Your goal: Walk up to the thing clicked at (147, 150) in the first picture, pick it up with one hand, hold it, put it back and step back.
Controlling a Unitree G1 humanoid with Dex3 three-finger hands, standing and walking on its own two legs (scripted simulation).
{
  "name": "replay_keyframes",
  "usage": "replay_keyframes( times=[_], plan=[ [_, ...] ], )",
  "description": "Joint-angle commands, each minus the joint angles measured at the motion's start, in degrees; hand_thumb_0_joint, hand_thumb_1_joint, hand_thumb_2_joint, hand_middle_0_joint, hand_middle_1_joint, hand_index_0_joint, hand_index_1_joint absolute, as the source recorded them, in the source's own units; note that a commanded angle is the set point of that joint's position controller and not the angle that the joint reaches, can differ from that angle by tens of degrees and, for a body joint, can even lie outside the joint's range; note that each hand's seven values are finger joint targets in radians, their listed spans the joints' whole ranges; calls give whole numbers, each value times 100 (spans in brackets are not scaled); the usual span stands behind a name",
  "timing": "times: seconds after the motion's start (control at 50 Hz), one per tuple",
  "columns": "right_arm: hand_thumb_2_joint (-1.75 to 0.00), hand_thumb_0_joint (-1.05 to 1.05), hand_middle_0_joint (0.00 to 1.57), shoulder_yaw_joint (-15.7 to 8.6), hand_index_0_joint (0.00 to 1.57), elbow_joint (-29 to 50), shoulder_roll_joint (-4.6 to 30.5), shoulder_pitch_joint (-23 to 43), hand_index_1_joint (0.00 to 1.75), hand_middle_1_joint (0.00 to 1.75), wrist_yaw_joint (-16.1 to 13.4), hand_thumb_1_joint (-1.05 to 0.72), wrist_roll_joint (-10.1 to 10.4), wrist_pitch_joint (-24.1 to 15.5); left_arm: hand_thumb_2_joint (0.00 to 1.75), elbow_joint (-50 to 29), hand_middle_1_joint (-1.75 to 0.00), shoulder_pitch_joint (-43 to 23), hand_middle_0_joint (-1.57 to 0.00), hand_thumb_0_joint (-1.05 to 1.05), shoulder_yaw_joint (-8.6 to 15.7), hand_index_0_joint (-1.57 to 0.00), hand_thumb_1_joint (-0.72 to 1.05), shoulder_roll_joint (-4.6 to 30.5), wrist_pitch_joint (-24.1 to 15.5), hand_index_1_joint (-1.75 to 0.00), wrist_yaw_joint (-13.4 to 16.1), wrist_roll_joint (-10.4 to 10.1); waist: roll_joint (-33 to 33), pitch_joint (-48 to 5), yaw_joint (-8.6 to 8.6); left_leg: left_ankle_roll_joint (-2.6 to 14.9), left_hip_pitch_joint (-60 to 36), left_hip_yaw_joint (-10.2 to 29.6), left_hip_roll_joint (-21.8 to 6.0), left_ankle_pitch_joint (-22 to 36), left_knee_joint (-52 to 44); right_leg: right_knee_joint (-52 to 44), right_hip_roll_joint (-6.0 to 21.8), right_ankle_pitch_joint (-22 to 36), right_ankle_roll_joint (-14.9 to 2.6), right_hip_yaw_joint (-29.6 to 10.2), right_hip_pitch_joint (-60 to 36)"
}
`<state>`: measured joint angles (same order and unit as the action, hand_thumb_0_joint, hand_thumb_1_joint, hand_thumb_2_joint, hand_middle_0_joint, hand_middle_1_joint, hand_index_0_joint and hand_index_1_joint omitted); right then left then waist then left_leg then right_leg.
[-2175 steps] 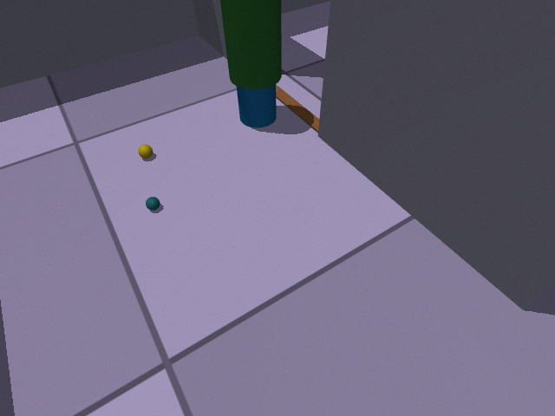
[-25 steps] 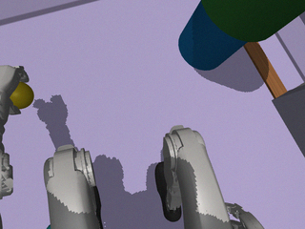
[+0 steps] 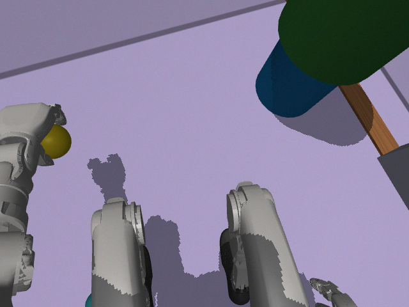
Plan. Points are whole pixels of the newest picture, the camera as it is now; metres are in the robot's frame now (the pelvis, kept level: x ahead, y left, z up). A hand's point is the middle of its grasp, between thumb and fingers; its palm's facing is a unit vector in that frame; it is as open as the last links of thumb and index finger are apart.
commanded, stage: lift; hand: left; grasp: from above
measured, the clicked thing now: (51, 141) +0.46 +0.29 -0.15
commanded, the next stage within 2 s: hold in 1.22 s
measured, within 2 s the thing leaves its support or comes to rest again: neither
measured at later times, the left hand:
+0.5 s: hand out of the picture +0.38 +0.28 +0.07, palm faces -0.42 -0.10 -0.90, open 10.0 cm
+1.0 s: hand out of the picture +0.36 +0.25 +0.22, palm faces -0.45 -0.10 -0.89, open 10.1 cm
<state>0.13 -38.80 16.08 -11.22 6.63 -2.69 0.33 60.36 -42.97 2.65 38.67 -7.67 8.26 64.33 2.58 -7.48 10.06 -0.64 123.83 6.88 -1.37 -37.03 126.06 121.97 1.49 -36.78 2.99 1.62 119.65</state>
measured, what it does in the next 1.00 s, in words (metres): rises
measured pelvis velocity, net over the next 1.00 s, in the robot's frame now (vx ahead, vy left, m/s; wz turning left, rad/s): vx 0.05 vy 0.00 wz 0.07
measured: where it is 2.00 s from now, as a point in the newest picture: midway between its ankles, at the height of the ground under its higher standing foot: (190, 288)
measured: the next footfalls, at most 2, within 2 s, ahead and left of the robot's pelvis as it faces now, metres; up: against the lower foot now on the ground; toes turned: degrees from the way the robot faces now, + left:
none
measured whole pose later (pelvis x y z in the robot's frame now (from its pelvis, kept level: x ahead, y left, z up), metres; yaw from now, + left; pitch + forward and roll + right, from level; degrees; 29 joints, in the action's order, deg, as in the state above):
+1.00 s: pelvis +0.05 +0.00 +0.30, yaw +4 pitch +14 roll -2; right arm -1.8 -42.3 14.4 -14.2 -2.6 1.8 -0.6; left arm 48.0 -19.5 -8.6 23.5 0.5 8.4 58.0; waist 2.2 -6.4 3.8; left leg -0.9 51.3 0.5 -3.2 -25.5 62.4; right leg 60.3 1.7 -24.6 1.9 0.6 49.9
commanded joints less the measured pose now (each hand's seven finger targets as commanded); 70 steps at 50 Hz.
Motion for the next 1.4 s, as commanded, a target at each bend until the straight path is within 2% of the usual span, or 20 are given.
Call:
replay_keyframes(
  times=[0.0, 0.06, 0.1, 0.14, 0.16, 0.2, 0.36, 0.46, 0.64, 0.68, 0.74, 0.92, 0.96, 1.04, 1.06, 1.1, 1.2, 1.28, 1.32, 1.38],
  plan=[
    [-91, 0, 20, -552, 20, 346, 1250, -933, 30, 30, -170, -92, 69, -16, 90, -1521, -77, -1585, -103, 0, 278, -103, 65, 1459, 75, -77, 102, -302, 1092, -3941, -72, 233, -3375, -406, 144, 492, -1963, -1715, -202, 824, -458, 422, -2188],
    [-90, 0, 20, -603, 20, 430, 1248, -844, 30, 30, -253, -91, 130, 16, 89, -2052, -79, -1553, -101, 0, 380, -102, 64, 1602, 137, -78, 29, -386, 1288, -4155, -210, 204, -3802, -371, 129, 573, -2297, -1921, -191, 879, -464, 379, -2406],
    [-90, 0, 20, -620, 20, 485, 1199, -738, 30, 30, -293, -91, 159, 37, 88, -2215, -79, -1362, -102, 0, 199, -103, 66, 1309, 186, -78, -22, -443, 1231, -4087, -206, 186, -4036, -303, 99, 473, -2545, -2057, -202, 830, -456, 386, -2513],
    [-90, 0, 20, -618, 20, 490, 1164, -701, 30, 30, -348, -91, 196, 55, 89, -2426, -80, -1283, -100, 0, 267, -101, 64, 1348, 238, -79, -26, -486, 1196, -3953, -205, 197, -4116, -317, 111, 423, -2736, -2291, -186, 798, -439, 354, -2744],
    [-90, 0, 20, -623, 20, 520, 1136, -684, 30, 30, -378, -91, 205, 64, 88, -2527, -81, -1094, -100, 0, 323, -101, 64, 1383, 274, -80, -21, -492, 1106, -4116, -299, 195, -4327, -347, 109, 540, -2824, -2409, -205, 863, -439, 335, -2958],
    [-90, 0, 20, -638, 20, 561, 1107, -604, 30, 30, -435, -91, 228, 73, 88, -2797, -81, -1058, -100, 0, 232, -101, 65, 1250, 335, -79, -40, -547, 1072, -4090, -284, 197, -4547, -356, 103, 479, -3068, -2663, -184, 819, -423, 302, -3155],
    [-90, 0, 20, -588, 20, 558, 952, -398, 30, 30, -673, -91, 340, 89, 88, -3279, -84, -316, -97, 0, 15, -98, 63, 809, 634, -82, -106, -702, 909, -3766, -397, 155, -5673, -347, 56, 662, -4122, -3632, -200, 954, -392, 231, -4176],
    [-90, 0, 20, -519, 20, 502, 845, -268, 30, 30, -838, -90, 408, 60, 86, -3449, -82, 90, -95, 0, -140, -96, 60, 581, 754, -80, -167, -819, 747, -3174, -422, 147, -6205, -374, 32, 451, -4884, -4408, -224, 805, -368, 140, -4889],
    [-90, 0, 20, -449, 20, 316, 700, -259, 30, 30, -1030, -90, 468, -101, 86, -2872, -83, 679, -93, 0, -328, -95, 59, 175, 759, -81, -65, -735, 295, -2254, -516, 116, -7190, -427, 39, 907, -5993, -5668, -265, 1043, -381, -20, -6149],
    [-90, 0, 20, -460, 20, 284, 662, -275, 30, 30, -1043, -90, 464, -144, 86, -2765, -83, 621, -93, 0, -470, -95, 59, -15, 738, -82, -24, -720, 209, -2180, -501, 122, -7375, -484, 62, 1077, -6165, -5941, -265, 1181, -383, -64, -6457],
    [-90, 0, 20, -467, 20, 222, 678, -337, 30, 30, -1039, -91, 440, -210, 86, -2631, -83, 556, -93, 0, -415, -94, 58, 22, 742, -81, 76, -711, 322, -2106, -558, 91, -7810, -464, 44, 1173, -6563, -6255, -261, 1279, -366, -56, -6811],
    [-90, 0, 20, -479, 20, 175, 630, -412, 30, 30, -1010, -90, 428, -284, 91, -2369, -83, 436, -93, 0, -700, -94, 56, -305, 771, -82, 293, -667, 144, -1775, -609, 77, -8712, -587, 125, 1764, -7410, -7232, -277, 1808, -322, -97, -7850],
    [-90, 0, 20, -500, 20, 175, 664, -430, 30, 30, -1002, -90, 426, -262, 91, -2269, -83, 694, -93, 0, -571, -94, 56, -200, 802, -82, 324, -649, 33, -1780, -678, 89, -8901, -624, 149, 2000, -7527, -7418, -256, 2028, -305, -139, -8135],
    [-90, 0, 20, -503, 20, 170, 660, -439, 30, 30, -986, -90, 412, -216, 90, -2264, -82, 615, -93, 0, -620, -94, 56, -249, 850, -81, 363, -623, 32, -1715, -685, 79, -9289, -666, 151, 2267, -7820, -7717, -237, 2282, -293, -135, -8452],
    [-90, 0, 20, -500, 20, 163, 641, -445, 30, 30, -982, -90, 414, -209, 90, -2282, -81, 489, -93, 0, -747, -94, 55, -396, 861, -80, 355, -645, 62, -1697, -646, 76, -9364, -669, 155, 2355, -7878, -7782, -238, 2376, -287, -150, -8516],
    [-90, 0, 20, -515, 20, 189, 683, -415, 30, 30, -977, -90, 423, -180, 91, -2230, -83, 568, -91, 0, -651, -92, 53, -250, 877, -82, 350, -642, 60, -1626, -696, 68, -9578, -682, 153, 2428, -8062, -7935, -230, 2417, -286, -125, -8653],
    [-90, 0, 20, -517, 20, 173, 649, -404, 30, 30, -963, -90, 434, -145, 92, -2268, -84, 493, -89, 0, -878, -90, 51, -576, 940, -83, 305, -688, 65, -1512, -667, 47, -10007, -698, 142, 2672, -8392, -8238, -238, 2617, -294, -128, -8895],
    [-90, 0, 20, -532, 20, 223, 661, -318, 30, 30, -948, -90, 444, -136, 91, -2230, -84, 660, -89, 0, -825, -90, 50, -494, 950, -83, 262, -674, 33, -1280, -745, 30, -10149, -707, 145, 2644, -8686, -8448, -248, 2557, -312, -93, -9062],
    [-90, 0, 20, -533, 20, 248, 655, -310, 30, 30, -946, -90, 445, -138, 88, -2316, -85, 478, -89, 0, -882, -91, 53, -565, 919, -82, 215, -687, -38, -1278, -670, 40, -10203, -723, 156, 2598, -8747, -8543, -257, 2533, -292, -121, -9151],
    [-90, 0, 20, -554, 20, 264, 682, -259, 30, 30, -948, -90, 461, -128, 87, -2328, -82, 590, -88, 0, -847, -90, 51, -450, 925, -80, 124, -631, -32, -1411, -768, 36, -10421, -775, 183, 2910, -8834, -8628, -247, 2804, -292, -136, -9452]
  ],
)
